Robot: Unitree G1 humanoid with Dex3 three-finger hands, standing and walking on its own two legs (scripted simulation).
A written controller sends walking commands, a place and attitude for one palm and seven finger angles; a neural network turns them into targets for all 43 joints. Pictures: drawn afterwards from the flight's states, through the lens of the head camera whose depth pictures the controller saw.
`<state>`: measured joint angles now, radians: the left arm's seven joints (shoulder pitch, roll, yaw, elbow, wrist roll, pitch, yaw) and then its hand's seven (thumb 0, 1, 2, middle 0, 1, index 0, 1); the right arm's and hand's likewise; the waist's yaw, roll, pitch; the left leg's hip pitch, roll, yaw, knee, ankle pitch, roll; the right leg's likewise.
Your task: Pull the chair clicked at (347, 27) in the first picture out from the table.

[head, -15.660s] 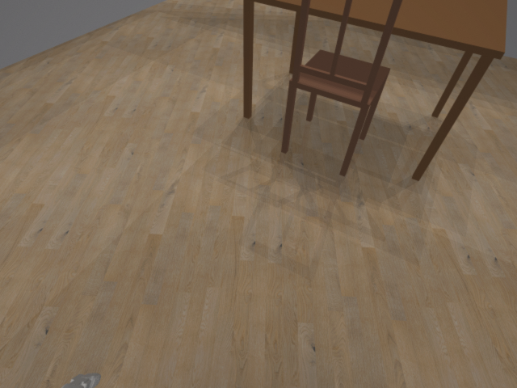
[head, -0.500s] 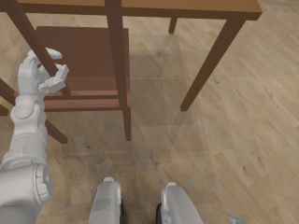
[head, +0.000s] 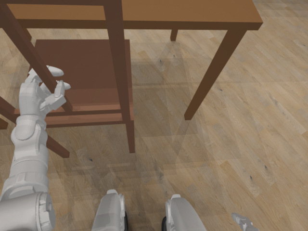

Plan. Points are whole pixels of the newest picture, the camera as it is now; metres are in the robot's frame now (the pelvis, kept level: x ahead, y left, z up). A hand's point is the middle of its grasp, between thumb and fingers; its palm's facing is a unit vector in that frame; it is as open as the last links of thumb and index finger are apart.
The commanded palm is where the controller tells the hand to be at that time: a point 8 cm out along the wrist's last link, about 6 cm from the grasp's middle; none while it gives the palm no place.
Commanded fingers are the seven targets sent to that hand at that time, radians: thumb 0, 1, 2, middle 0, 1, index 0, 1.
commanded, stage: hook a spindle and tug to test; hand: left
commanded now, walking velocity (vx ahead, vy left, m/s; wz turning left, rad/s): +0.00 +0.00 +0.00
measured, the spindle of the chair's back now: (44, 73) +0.47 +0.25 +0.07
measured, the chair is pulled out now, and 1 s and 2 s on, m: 0.01 0.12 0.16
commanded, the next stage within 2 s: step backward, pulling the chair out in 0.14 s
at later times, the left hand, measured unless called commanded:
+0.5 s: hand (65, 97) +0.43 +0.21 +0.04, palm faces +0.27 -0.96 -0.10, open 5.2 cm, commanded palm +0.39 +0.25 +0.04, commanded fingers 0.00 0.90 0.90 -0.50 -1.45 -0.50 -1.45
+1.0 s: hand (86, 131) +0.34 +0.15 +0.05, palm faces +0.11 -0.98 -0.19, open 5.1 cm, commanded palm +0.32 +0.19 +0.05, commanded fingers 0.00 0.90 0.90 -0.50 -1.45 -0.50 -1.45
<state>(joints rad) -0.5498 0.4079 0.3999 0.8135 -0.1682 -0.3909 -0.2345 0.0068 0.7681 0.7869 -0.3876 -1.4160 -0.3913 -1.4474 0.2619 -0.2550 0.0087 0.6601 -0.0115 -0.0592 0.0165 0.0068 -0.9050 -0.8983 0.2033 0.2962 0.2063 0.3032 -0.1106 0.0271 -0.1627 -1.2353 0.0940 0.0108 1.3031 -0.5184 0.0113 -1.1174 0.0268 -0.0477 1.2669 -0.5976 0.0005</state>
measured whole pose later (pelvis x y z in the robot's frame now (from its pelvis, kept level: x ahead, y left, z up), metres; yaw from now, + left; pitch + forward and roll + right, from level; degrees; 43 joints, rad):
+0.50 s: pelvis +0.01 +0.01 +0.08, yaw +0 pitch +16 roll -3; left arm -0.55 0.30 0.27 0.95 -0.09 -0.19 0.11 0.03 0.76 0.81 -0.26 -1.06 -0.44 -1.45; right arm 0.26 -0.23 0.04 0.61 0.03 0.10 -0.08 0.01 -0.90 -0.90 0.20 0.30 0.21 0.30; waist -0.11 0.01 -0.04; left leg -0.80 0.08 0.05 0.87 -0.35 0.02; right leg -0.69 0.02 -0.02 0.81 -0.39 0.02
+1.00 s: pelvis -0.05 -0.01 +0.10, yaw +0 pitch +9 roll -3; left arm -0.52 0.25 0.13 1.05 -0.08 -0.21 0.12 0.00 0.72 0.77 -0.26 -1.04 -0.48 -1.45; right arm 0.22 -0.23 0.00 0.72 0.04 0.07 -0.10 0.01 -0.90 -0.90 0.20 0.30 0.21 0.30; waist -0.11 0.05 0.06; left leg -0.64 0.10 0.06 0.66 -0.18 0.00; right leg -0.55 0.05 -0.02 0.62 -0.23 0.00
